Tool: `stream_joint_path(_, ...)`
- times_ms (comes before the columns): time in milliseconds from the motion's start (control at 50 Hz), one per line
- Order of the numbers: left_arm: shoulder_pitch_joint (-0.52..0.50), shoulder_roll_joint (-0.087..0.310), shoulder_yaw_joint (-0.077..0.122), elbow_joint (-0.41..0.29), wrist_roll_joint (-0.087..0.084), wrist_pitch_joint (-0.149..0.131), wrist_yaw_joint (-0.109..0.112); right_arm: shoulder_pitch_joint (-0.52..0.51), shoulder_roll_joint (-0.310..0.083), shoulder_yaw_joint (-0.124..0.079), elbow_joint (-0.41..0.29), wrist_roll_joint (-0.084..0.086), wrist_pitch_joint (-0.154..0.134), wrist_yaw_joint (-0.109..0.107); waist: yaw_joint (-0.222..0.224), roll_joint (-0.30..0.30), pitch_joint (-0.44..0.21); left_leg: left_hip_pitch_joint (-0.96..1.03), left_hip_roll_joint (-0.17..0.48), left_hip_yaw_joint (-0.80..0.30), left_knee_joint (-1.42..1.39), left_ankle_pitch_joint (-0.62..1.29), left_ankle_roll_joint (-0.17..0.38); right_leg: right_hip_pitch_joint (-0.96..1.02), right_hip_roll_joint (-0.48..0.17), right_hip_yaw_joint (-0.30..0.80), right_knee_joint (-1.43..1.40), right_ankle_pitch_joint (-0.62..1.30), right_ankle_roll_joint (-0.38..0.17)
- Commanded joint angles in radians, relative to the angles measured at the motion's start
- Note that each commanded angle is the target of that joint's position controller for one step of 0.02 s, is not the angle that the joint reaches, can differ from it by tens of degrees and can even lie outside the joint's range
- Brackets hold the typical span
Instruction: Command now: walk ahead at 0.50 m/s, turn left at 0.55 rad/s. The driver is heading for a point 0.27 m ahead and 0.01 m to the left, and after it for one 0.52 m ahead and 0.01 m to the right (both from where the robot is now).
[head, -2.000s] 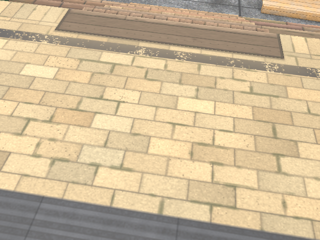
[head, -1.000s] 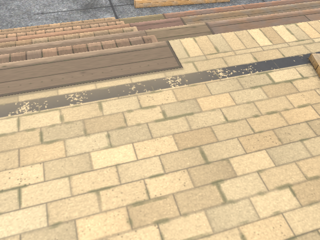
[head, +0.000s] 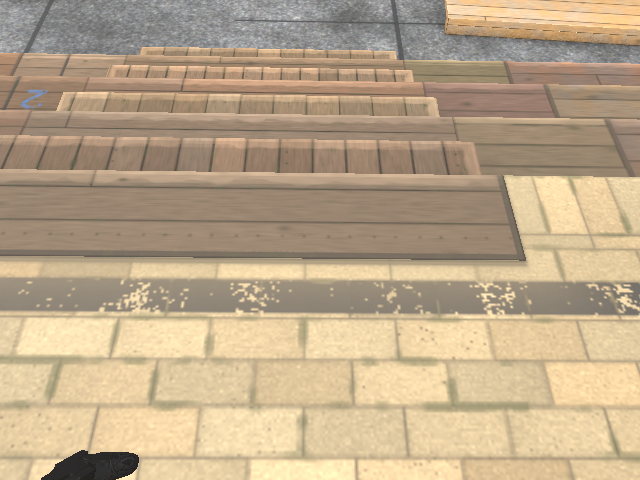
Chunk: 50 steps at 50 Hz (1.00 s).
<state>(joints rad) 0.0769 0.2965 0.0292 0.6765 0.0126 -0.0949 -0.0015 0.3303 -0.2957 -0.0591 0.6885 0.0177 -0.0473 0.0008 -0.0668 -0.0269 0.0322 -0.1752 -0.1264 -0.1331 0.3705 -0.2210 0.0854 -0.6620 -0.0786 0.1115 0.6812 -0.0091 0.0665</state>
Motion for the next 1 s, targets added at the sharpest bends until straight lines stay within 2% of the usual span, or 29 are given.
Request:
stream_joint_path(20,-0.086,0.08,0.021,-0.083,-0.015,-0.021,-0.01,0.016,-0.167,-0.048,-0.051,0.01,-0.005,-0.01,-0.003,0.11,-0.042,-0.088,0.222,-0.202,-0.069,0.114,0.138,0.186,0.071,-0.039,-0.117,0.068,-0.002)
stream_joint_path(60,-0.085,0.111,0.037,-0.089,-0.014,-0.029,-0.015,0.021,-0.159,-0.046,-0.045,0.009,0.004,-0.012,0.011,0.13,-0.042,-0.02,0.234,-0.268,0.004,0.13,0.118,0.207,0.088,-0.024,-0.178,-0.007,-0.023)
stream_joint_path(100,-0.009,0.127,0.054,-0.074,-0.006,-0.037,-0.012,-0.01,-0.145,-0.045,-0.055,0.007,0.019,-0.018,0.063,0.159,-0.068,0.012,0.201,-0.287,0.126,0.237,0.072,0.312,0.1,-0.047,-0.258,-0.013,-0.061)
stream_joint_path(120,0.061,0.153,0.065,-0.069,0.009,-0.042,-0.006,-0.022,-0.107,-0.034,-0.07,0.005,0.019,-0.02,0.098,0.144,-0.135,-0.025,0.148,-0.247,0.257,0.252,0.025,0.464,0.034,-0.016,-0.272,0.083,-0.102)
stream_joint_path(140,0.192,0.221,0.081,-0.068,0.025,-0.039,0.006,-0.022,-0.052,-0.014,-0.103,-0.017,0.016,-0.023,0.14,0.004,-0.282,-0.169,0.078,-0.143,0.545,-0.003,-0.033,0.727,-0.175,0.151,-0.216,0.347,-0.179)
stream_joint_path(160,0.237,0.25,0.09,-0.035,0.025,-0.014,0.0,0.159,-0.037,-0.005,-0.108,0.002,0.011,-0.02,0.065,-0.311,-0.403,-0.462,-0.016,-0.046,0.798,-0.511,-0.088,0.977,-0.403,0.515,-0.222,0.4,-0.364)
stream_joint_path(180,0.212,0.165,0.074,-0.057,-0.001,0.0,-0.002,0.169,-0.141,-0.027,-0.075,0.007,0.019,-0.023,0.082,-0.191,-0.355,-0.536,0.074,-0.062,0.919,-0.442,-0.119,0.915,-0.387,0.53,-0.248,0.254,-0.345)
stream_joint_path(200,0.178,0.109,0.058,-0.072,-0.003,0.012,0.005,0.058,-0.181,-0.042,-0.09,0.006,0.034,-0.025,0.113,-0.112,-0.251,-0.562,0.099,-0.029,0.959,-0.366,-0.139,0.818,-0.33,0.368,-0.257,0.226,-0.303)
stream_joint_path(220,0.123,0.093,0.049,-0.075,0.002,0.024,0.007,0.005,-0.175,-0.046,-0.101,0.001,0.05,-0.03,0.099,-0.052,-0.188,-0.542,0.127,0.003,0.945,-0.316,-0.152,0.705,-0.278,0.256,-0.276,0.247,-0.28)
stream_joint_path(240,0.081,0.086,0.045,-0.07,0.002,0.032,0.008,-0.021,-0.167,-0.05,-0.114,-0.003,0.064,-0.033,0.078,-0.057,-0.13,-0.523,0.154,0.016,0.912,-0.285,-0.157,0.603,-0.241,0.184,-0.297,0.254,-0.274)
stream_joint_path(260,0.063,0.095,0.045,-0.06,0.01,0.035,0.009,-0.012,-0.134,-0.044,-0.114,0.001,0.077,-0.031,0.057,-0.084,-0.098,-0.455,0.163,0.039,0.876,-0.263,-0.157,0.502,-0.202,0.116,-0.333,0.258,-0.268)
stream_joint_path(320,0.044,0.117,0.055,-0.028,0.012,0.032,0.007,-0.012,-0.065,-0.024,-0.12,-0.006,0.083,-0.032,0.044,-0.114,-0.106,-0.371,0.151,0.08,0.725,-0.207,-0.161,0.446,-0.178,0.017,-0.377,0.36,-0.302)
stream_joint_path(380,0.023,0.134,0.06,-0.006,-0.006,0.043,0.009,-0.057,-0.049,-0.012,-0.127,-0.016,0.078,-0.022,0.051,-0.096,-0.158,-0.273,0.164,0.091,0.535,-0.099,-0.148,0.458,-0.187,-0.036,-0.373,0.371,-0.308)
stream_joint_path(460,0.048,0.153,0.06,0.03,-0.023,0.06,0.001,-0.127,-0.068,-0.012,-0.144,-0.014,0.08,-0.008,0.077,-0.108,-0.149,-0.177,0.149,0.116,0.338,-0.055,-0.124,0.474,-0.192,-0.036,-0.356,0.203,-0.296)
stream_joint_path(500,0.039,0.149,0.054,0.043,-0.036,0.067,-0.002,-0.112,-0.065,-0.015,-0.137,-0.016,0.077,-0.003,0.054,-0.102,-0.133,-0.072,0.126,0.146,0.154,0.039,-0.091,0.452,-0.172,-0.037,-0.312,0.073,-0.26)
stream_joint_path(520,0.058,0.12,0.043,0.056,-0.038,0.067,-0.003,-0.106,-0.073,-0.019,-0.134,-0.021,0.075,-0.004,0.047,-0.089,-0.124,0.009,0.124,0.138,0.052,0.108,-0.067,0.417,-0.142,-0.046,-0.28,-0.006,-0.215)
stream_joint_path(540,0.101,0.079,0.026,0.07,-0.02,0.062,-0.007,-0.105,-0.111,-0.025,-0.146,-0.029,0.075,-0.011,0.058,-0.023,-0.143,0.118,0.21,0.034,0.012,0.276,-0.036,0.357,-0.094,-0.08,-0.222,-0.122,-0.139)
stream_joint_path(560,0.162,0.03,0.008,0.063,0.025,0.053,-0.017,-0.124,-0.182,-0.032,-0.173,-0.043,0.081,-0.024,0.12,0.19,-0.179,0.204,0.404,-0.164,0.04,0.532,0.048,0.253,0.008,-0.173,-0.066,-0.406,-0.053)
stream_joint_path(580,0.129,0.032,0.006,0.057,0.012,0.06,-0.008,-0.152,-0.113,-0.011,-0.163,-0.054,0.075,-0.018,0.091,0.255,-0.176,0.074,0.44,-0.207,-0.005,0.375,0.152,0.272,0.022,-0.132,-0.059,-0.489,-0.021)
stream_joint_path(600,0.1,0.074,0.015,0.058,0.002,0.069,-0.001,-0.195,-0.083,-0.003,-0.165,-0.053,0.064,-0.009,0.09,0.219,-0.128,0.02,0.382,-0.175,-0.019,0.264,0.137,0.306,0.017,-0.122,-0.066,-0.442,-0.012)
stream_joint_path(620,0.096,0.074,0.016,0.066,0.002,0.075,0.003,-0.229,-0.065,0.003,-0.158,-0.05,0.055,-0.005,0.102,0.209,-0.12,-0.004,0.334,-0.125,-0.012,0.202,0.093,0.338,0.02,-0.123,-0.117,-0.355,-0.012)
stream_joint_path(660,0.115,0.083,0.016,0.084,0.017,0.087,0.006,-0.244,-0.076,0.001,-0.15,-0.039,0.046,0.0,0.108,0.189,-0.106,-0.049,0.274,-0.069,0.006,0.109,0.03,0.428,0.012,-0.109,-0.211,-0.176,-0.006)
stream_joint_path(680,0.128,0.084,0.012,0.091,0.015,0.087,0.0,-0.234,-0.056,0.008,-0.14,-0.04,0.045,-0.001,0.11,0.162,-0.097,-0.054,0.25,-0.039,0.01,0.051,0.002,0.445,0.001,-0.101,-0.234,-0.134,-0.012)
stream_joint_path(720,0.113,0.109,0.018,0.108,-0.006,0.085,-0.006,-0.204,-0.056,0.008,-0.133,-0.049,0.047,-0.002,0.078,0.079,-0.034,-0.037,0.208,0.01,0.028,0.001,-0.033,0.381,0.006,-0.099,-0.23,-0.159,-0.044)
stream_joint_path(780,0.077,0.115,0.025,0.093,-0.016,0.08,-0.001,-0.183,-0.115,-0.019,-0.13,-0.04,0.052,-0.023,0.064,0.068,-0.046,0.029,0.24,0.014,0.064,0.172,-0.001,0.32,0.021,-0.084,-0.173,-0.103,-0.051)
stream_joint_path(840,0.099,0.104,0.032,0.085,-0.024,0.088,0.003,-0.161,-0.124,-0.035,-0.127,-0.032,0.068,-0.041,0.066,0.109,-0.089,0.066,0.329,-0.019,0.056,0.316,0.067,0.28,0.039,-0.108,-0.057,-0.141,-0.038)
stream_joint_path(920,0.113,0.087,0.045,0.063,-0.022,0.117,-0.003,-0.2,-0.118,-0.044,-0.132,-0.025,0.066,-0.049,0.075,0.175,-0.097,0.018,0.449,-0.064,0.037,0.355,0.139,0.244,0.036,-0.126,0.141,-0.452,-0.051)
stream_joint_path(960,0.125,0.079,0.05,0.057,-0.027,0.127,-0.009,-0.24,-0.128,-0.05,-0.13,-0.019,0.059,-0.05,0.089,0.157,-0.088,-0.02,0.454,-0.024,0.056,0.369,0.128,0.271,0.03,-0.141,0.117,-0.459,-0.068)
stream_joint_path(1000,0.171,0.081,0.057,0.068,-0.023,0.129,-0.016,-0.271,-0.128,-0.054,-0.12,-0.003,0.064,-0.054,0.118,0.141,-0.089,-0.079,0.399,0.067,0.138,0.29,0.061,0.38,0.058,-0.167,-0.055,-0.261,-0.097)
